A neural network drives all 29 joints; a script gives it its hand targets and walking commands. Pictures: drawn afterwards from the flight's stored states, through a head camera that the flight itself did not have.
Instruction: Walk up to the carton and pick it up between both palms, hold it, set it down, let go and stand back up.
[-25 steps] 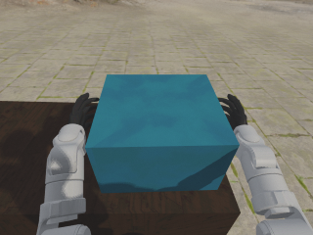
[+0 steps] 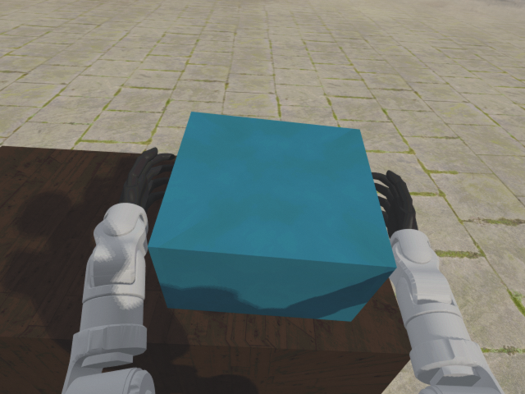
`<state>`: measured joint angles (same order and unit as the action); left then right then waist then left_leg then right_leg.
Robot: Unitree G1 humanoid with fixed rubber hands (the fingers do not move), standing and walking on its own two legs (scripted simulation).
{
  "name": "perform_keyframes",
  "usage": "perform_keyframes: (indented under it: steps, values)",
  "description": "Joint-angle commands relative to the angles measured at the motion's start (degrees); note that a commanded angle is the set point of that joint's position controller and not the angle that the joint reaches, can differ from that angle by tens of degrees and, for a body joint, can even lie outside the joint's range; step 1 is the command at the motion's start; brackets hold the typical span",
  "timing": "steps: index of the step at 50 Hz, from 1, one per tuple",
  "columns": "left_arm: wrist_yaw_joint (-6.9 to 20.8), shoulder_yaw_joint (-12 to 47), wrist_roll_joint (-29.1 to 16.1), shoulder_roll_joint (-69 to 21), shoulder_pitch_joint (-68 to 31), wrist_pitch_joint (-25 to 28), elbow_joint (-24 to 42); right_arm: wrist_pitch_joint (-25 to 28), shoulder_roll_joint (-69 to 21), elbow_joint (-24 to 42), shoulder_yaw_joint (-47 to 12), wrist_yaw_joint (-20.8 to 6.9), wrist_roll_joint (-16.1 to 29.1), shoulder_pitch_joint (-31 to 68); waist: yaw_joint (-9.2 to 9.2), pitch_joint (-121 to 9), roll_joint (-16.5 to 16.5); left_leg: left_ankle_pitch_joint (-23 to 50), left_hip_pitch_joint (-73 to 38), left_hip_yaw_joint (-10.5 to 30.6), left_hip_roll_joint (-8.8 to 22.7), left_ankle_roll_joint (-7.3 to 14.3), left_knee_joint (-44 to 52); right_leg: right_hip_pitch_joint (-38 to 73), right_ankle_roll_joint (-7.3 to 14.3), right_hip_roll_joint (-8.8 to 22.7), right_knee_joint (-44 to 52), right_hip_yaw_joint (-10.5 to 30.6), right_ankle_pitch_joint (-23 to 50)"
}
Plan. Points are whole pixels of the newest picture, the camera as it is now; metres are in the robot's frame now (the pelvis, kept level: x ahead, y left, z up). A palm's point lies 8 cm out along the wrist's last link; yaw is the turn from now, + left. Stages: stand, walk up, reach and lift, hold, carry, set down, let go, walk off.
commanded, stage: set down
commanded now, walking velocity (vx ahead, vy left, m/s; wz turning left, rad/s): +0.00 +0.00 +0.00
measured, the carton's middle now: (269, 213) +0.40 +0.01 +0.11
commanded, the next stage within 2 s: none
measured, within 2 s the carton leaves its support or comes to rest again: neither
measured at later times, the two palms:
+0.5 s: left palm (150, 207) +0.39 +0.21 +0.12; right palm (389, 223) +0.38 -0.18 +0.11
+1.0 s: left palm (155, 213) +0.41 +0.21 +0.09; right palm (383, 233) +0.39 -0.18 +0.09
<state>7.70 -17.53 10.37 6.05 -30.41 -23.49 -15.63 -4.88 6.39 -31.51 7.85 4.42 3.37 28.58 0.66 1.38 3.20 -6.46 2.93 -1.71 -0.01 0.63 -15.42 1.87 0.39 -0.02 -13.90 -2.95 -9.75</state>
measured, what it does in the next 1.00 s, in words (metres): stands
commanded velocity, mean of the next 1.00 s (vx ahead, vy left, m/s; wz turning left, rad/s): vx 0.00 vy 0.00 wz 0.00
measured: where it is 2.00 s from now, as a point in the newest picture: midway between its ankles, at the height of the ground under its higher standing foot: outside the picture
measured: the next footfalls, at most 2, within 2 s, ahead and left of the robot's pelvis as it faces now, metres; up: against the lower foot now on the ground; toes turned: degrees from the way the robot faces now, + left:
none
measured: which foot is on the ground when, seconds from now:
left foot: down 0.00-1.00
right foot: down 0.00-1.00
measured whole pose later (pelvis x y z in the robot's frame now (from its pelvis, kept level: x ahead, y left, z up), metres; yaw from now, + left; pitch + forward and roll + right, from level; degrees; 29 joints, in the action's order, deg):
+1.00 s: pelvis +0.02 +0.00 +0.00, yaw +0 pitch +1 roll +0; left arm 6.5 -17.1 8.1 8.5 -37.2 -5.8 -42.6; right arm 4.8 3.5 -44.2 15.5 4.2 -4.9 30.7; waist -0.7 -0.5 4.0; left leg -7.9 9.7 -1.9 0.3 0.4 -16.9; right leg -4.5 0.3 -0.3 -14.3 -2.7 -10.5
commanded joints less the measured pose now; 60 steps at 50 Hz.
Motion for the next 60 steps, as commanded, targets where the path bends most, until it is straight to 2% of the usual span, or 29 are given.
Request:
perform_keyframes:
  steps: [1, 7, 11, 16, 26, 34, 35, 41, 47, 51, 54, 57, 60]
  values:
    - [4.3, 25.6, -4.4, -28.0, -29.1, 3.9, 6.3, 8.0, -26.0, 18.8, -18.8, -5.6, 0.4, 41.5, 1.08, -19.4, -3.3, 10.8, -12.8, -0.8, -0.7, -1.8, -0.9, -3.5, -1.4, -1.4, 2.5, -1.8, 8.2]
    - [2.5, 28.6, -5.8, -29.4, -30.5, 6.9, 6.2, 10.4, -26.5, 18.3, -20.2, -5.7, 0.5, 41.5, 0.68, -23.7, -5.0, 15.7, -14.4, -0.4, -0.7, -2.9, -2.6, -3.9, -1.1, -1.6, 1.6, -2.2, 11.5]
    - [1.9, 28.8, -6.2, -30.0, -30.2, 8.0, 5.8, 10.6, -28.0, 18.2, -21.8, -5.5, 1.2, 41.2, -0.06, -25.1, -4.6, 19.8, -13.9, -0.3, -1.0, -3.2, -3.7, -3.0, -1.5, -1.7, 0.7, -1.7, 16.9]
    - [2.5, 27.6, -5.4, -29.9, -28.0, 7.9, 4.5, 9.7, -28.7, 16.6, -22.5, -5.1, 1.7, 39.1, -0.61, -24.2, -4.4, 22.0, -12.8, -0.1, -1.3, -3.1, -3.7, -0.9, -1.9, -1.4, -0.1, -1.1, 21.9]
    - [3.6, 26.9, -5.3, -29.7, -27.3, 9.0, 3.6, 9.8, -29.3, 16.6, -22.6, -4.0, 1.4, 36.7, 0.22, -25.1, -4.2, 25.7, -12.6, 0.5, -1.6, -3.3, -4.6, 0.8, -2.5, -1.4, -1.1, -1.1, 28.8]
    - [3.7, 25.8, -6.0, -30.0, -30.6, 12.4, -1.6, 10.8, -30.9, 14.1, -20.1, -4.0, -1.4, 38.0, 0.43, -26.0, -3.6, 22.9, -10.2, 0.2, -1.6, -3.4, -4.4, 0.0, -2.9, -1.2, -1.4, -1.3, 27.6]
    - [3.7, 25.5, -5.9, -29.8, -31.0, 13.0, -2.7, 11.0, -31.1, 13.5, -19.6, -4.0, -1.8, 38.3, 0.03, -26.3, -3.6, 22.4, -9.7, 0.0, -1.5, -3.3, -4.2, -0.2, -2.9, -1.0, -1.4, -1.1, 27.3]
    - [3.7, 22.7, -5.1, -30.1, -34.2, 16.2, -10.2, 12.2, -32.3, 8.0, -15.2, -4.6, -5.0, 40.1, -0.15, -26.1, -3.9, 19.2, -7.5, -0.7, -1.2, -2.9, -3.5, -1.5, -3.0, -0.9, -1.2, -1.3, 23.6]
    - [3.5, 19.5, -3.6, -30.3, -37.2, 19.9, -17.4, 14.4, -33.4, 2.3, -10.5, -5.5, -8.4, 41.7, -1.38, -26.3, -4.0, 16.3, -5.9, -2.0, -0.6, -2.4, -2.6, -2.5, -2.7, -0.6, -0.8, -1.3, 19.0]
    - [2.9, 18.1, -3.0, -30.4, -39.5, 22.9, -20.3, 16.3, -34.0, -0.1, -8.4, -6.0, -10.2, 42.6, -2.07, -28.0, -4.2, 16.8, -5.3, -2.5, -0.2, -2.4, -2.7, -2.6, -2.5, -0.6, -1.0, -1.3, 18.2]
    - [2.3, 17.5, -2.3, -30.6, -40.3, 25.0, -22.5, 17.6, -33.8, -2.4, -7.1, -6.4, -11.2, 42.6, -1.95, -29.3, -5.2, 17.2, -5.5, -2.6, 0.1, -2.8, -3.0, -3.5, -2.3, -0.6, -0.9, -1.4, 17.3]
    - [1.9, 17.1, -1.8, -30.7, -40.3, 26.7, -24.3, 18.9, -34.4, -4.3, -6.7, -6.5, -12.0, 42.2, -2.45, -30.1, -5.0, 19.2, -5.5, -2.8, 0.3, -2.9, -3.4, -3.5, -2.3, -0.7, -1.0, -1.1, 18.8]
    - [1.6, 17.3, -1.9, -30.7, -40.9, 28.5, -26.0, 20.1, -34.9, -6.0, -5.9, -6.5, -12.7, 42.1, -2.04, -31.1, -5.4, 19.9, -5.1, -2.8, 0.3, -3.0, -3.9, -3.9, -2.2, -0.7, -1.2, -1.1, 19.1]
